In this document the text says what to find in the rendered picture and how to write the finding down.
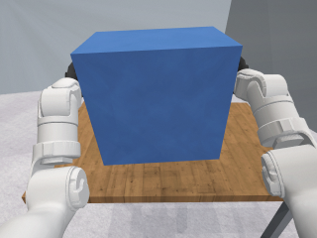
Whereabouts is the right robot hand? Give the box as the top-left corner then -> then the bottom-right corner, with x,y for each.
233,57 -> 249,94

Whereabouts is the carton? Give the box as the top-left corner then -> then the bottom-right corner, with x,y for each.
70,26 -> 243,166

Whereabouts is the left robot hand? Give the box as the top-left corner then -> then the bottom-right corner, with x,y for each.
64,62 -> 83,97

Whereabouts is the left robot forearm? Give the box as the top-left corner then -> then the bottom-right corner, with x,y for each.
25,77 -> 82,209

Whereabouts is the robot left upper arm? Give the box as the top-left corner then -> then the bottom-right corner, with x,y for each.
0,166 -> 90,238

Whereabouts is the table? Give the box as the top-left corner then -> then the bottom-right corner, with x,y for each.
22,101 -> 293,238

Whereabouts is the robot right upper arm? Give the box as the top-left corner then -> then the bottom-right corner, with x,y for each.
261,144 -> 317,238

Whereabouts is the right robot forearm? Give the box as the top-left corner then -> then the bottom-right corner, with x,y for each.
233,68 -> 317,150

